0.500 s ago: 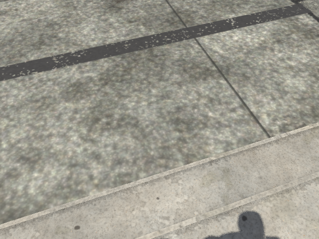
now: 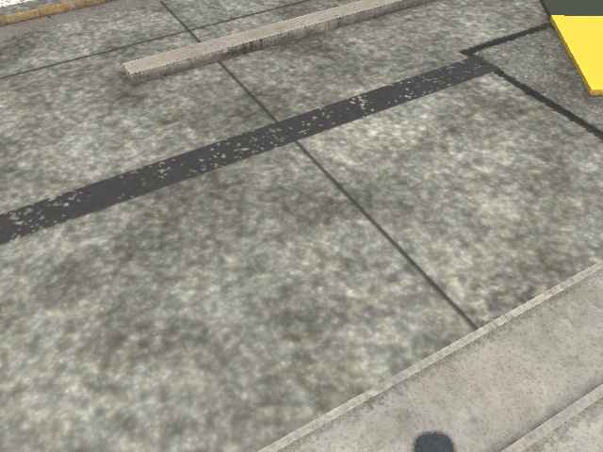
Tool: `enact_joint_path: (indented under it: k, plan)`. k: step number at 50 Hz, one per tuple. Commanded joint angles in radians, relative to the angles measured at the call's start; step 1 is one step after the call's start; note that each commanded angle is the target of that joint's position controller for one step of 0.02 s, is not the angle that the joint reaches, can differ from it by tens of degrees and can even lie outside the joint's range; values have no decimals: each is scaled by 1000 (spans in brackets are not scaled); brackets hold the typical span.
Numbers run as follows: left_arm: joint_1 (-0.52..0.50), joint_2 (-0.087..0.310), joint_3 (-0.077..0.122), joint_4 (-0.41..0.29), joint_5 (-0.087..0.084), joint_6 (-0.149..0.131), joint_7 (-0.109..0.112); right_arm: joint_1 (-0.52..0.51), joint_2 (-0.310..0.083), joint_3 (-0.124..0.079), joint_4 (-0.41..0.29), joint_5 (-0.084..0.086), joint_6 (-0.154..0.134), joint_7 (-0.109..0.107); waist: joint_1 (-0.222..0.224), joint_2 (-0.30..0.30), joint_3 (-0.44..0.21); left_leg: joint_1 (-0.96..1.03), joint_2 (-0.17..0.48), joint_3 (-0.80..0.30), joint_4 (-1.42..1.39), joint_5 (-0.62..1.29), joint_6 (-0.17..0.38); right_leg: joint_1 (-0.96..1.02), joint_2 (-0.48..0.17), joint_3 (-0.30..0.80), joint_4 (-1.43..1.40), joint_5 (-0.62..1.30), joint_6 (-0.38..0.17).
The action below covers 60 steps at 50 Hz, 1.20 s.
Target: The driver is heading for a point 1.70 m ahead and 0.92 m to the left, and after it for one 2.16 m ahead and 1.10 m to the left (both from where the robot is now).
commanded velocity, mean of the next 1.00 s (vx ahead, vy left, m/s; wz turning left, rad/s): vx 0.11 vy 0.00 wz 0.34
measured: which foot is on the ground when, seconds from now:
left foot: up 0.00-0.06, down 0.08-0.48, up 0.50-0.96, down 0.98-1.00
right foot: down 0.00-0.08, up 0.10-0.44, down 0.46-1.00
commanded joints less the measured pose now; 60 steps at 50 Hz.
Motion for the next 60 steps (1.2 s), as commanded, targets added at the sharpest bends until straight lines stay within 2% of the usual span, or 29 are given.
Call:
enact_joint_path:
  k: [1,3,4,5,6,7,8,9,10,11,13,16,19,22,24,25,26,27,30,35,40,44,49,50,51,52,53,55,60]
  plan:
    - [68,-10,-61,-13,60,-57,-73,125,-14,37,80,-93,-51,-13,-7,-18,255,173,168,-53,-270,277,-10,-197,-138,127,218,9,-8]
    - [-61,130,-35,-82,10,-70,-132,458,-116,-21,214,-67,-66,-25,-211,107,147,629,23,244,-278,263,-44,-414,15,-23,478,-4,43]
    - [-49,122,-46,-70,30,-76,-174,702,-171,-52,279,-58,-61,-9,-331,234,41,843,130,116,-217,258,87,-524,95,-28,904,-89,114]
    - [268,-17,-55,-42,25,-84,-207,614,-288,-48,184,-39,-55,27,-128,317,-267,1126,284,-169,122,768,360,-755,120,5,1192,-207,141]
    - [293,66,-45,-54,10,-74,-203,439,-292,-40,112,-60,-52,57,-91,232,-261,1069,414,-391,97,846,536,-975,61,-64,1434,-229,183]
    - [0,102,-20,-70,-61,-21,-52,401,-195,-50,129,59,-38,11,-136,51,-144,901,530,-406,-52,553,481,-1028,-49,-191,1420,-121,75]
    - [-129,85,-39,-123,-7,-4,-6,330,-161,-28,116,88,-43,-43,-133,65,-73,705,532,-525,-170,246,484,-1008,-128,-190,1322,-63,63]
    - [-93,63,-84,-194,33,-52,-54,245,-104,36,66,-49,-90,15,-42,48,73,412,443,-538,-185,9,473,-1046,-213,-1,1264,97,114]
    - [-100,25,-101,-150,58,-58,-67,149,19,63,55,-82,-91,16,-5,-48,125,206,375,-424,-239,73,403,-945,-301,32,965,281,130]
    - [-100,42,-97,-142,89,-60,-88,52,23,61,9,-70,-99,-2,0,-29,107,46,211,-269,-242,-4,352,-748,-324,-32,619,453,129]
    - [-109,14,-96,-130,62,-44,-136,71,-53,48,5,-25,-130,-41,-28,10,31,-194,9,-27,-212,-140,296,-413,-268,-224,332,654,145]
    - [-232,55,-87,-171,40,-17,-131,193,-215,-2,23,-16,-150,-44,-89,20,40,-139,80,-148,-248,-202,319,-248,-208,-271,98,474,154]
    - [-347,60,-72,-213,49,-16,-76,303,-122,1,21,-16,-125,-28,-171,73,10,277,227,-370,-171,-107,402,-470,-179,-191,-60,388,102]
    - [-396,47,-65,-250,-5,-31,-51,292,-83,6,-3,2,-99,-37,-159,37,-24,420,214,-427,-120,-23,357,-410,-167,-171,-293,527,26]
    - [-260,137,-29,-239,-35,-54,-43,245,-54,17,-49,5,-87,-20,-93,-54,-150,95,81,-261,-3,-227,222,142,-305,-105,-350,945,-183]
    - [-121,184,-1,-232,-18,-65,-48,275,40,49,-103,-18,-93,-22,-46,-312,-288,-221,-126,-33,236,-693,74,465,-588,266,-455,1102,-472]
    - [-71,162,12,-218,44,-77,-52,186,-74,9,-103,-28,-79,-36,19,-134,-162,-340,-93,-22,464,-937,11,383,-631,321,-507,965,-425]
    - [-123,152,16,-222,34,-86,-52,193,-72,5,-88,-30,-65,-56,-35,-42,-84,-324,-54,-31,567,-858,-17,257,-583,193,-526,919,-342]
    - [-307,49,-8,-286,-31,-84,-63,269,-73,2,-35,-63,-47,-66,-130,-113,-19,-179,-20,32,683,-647,-55,27,-467,-44,-596,848,-247]
    - [-346,119,25,-318,6,-68,-51,217,-60,7,-43,-48,-58,-2,-109,-120,4,-67,-5,127,668,-483,-68,-89,-388,-247,-651,598,-200]
    - [-213,162,62,-284,11,-81,-32,146,-74,20,-87,-54,-36,-13,-41,-145,21,-99,63,152,367,-559,-42,90,-516,-195,-638,536,-225]
    - [-226,193,88,-287,22,-95,-17,142,-71,28,-95,-50,-11,-14,-35,-168,1,32,39,203,166,-602,18,98,-556,-199,-620,560,-197]
    - [-293,176,79,-264,52,-81,-15,252,-108,-26,-45,-9,-41,-3,-117,-112,-25,394,-35,230,-195,-293,122,-64,-525,-311,-407,406,-54]
    - [-272,94,55,-266,60,-74,-26,323,-167,-52,-28,-16,-56,-15,-141,37,-60,588,58,100,-238,29,188,-233,-412,-410,-182,198,29]
    - [-238,26,34,-355,49,-81,-27,392,-322,-82,-68,-19,-85,-38,-101,167,-170,756,347,-288,-198,438,432,-471,-237,-406,122,-128,117]
    - [-304,62,38,-352,13,-90,-33,363,-297,-81,-67,-74,-118,-27,-150,12,-17,637,385,-351,-265,189,460,-611,-178,-178,130,-68,130]
    - [-364,124,54,-345,-16,-74,-25,310,-220,-73,-45,-57,-126,-17,-153,61,48,571,315,-258,-282,57,408,-665,-188,-147,229,-3,133]
    - [-289,180,74,-289,16,-64,-12,184,-157,-49,-71,9,-101,1,-76,74,31,423,254,-130,-258,108,343,-602,-209,-156,370,100,135]
    - [-217,96,27,-240,23,-39,-44,171,-128,-33,-92,-26,-81,-4,-58,39,6,247,176,-94,-245,79,312,-494,-177,-165,469,362,149]
Velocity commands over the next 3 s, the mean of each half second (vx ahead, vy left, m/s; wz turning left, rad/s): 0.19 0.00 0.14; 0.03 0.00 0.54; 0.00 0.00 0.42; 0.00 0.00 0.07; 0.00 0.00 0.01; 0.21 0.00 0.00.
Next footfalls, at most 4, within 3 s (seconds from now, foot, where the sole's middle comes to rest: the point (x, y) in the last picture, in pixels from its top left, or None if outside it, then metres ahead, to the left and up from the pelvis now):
0.08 left None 0.15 0.15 -0.88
0.46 right None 0.26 -0.06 -0.88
0.98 left None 0.11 0.16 -0.88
1.52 right None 0.24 -0.02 -0.88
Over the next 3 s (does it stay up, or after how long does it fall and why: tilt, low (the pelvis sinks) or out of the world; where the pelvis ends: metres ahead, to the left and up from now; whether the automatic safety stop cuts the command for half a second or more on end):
stays up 0.21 0.13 -0.11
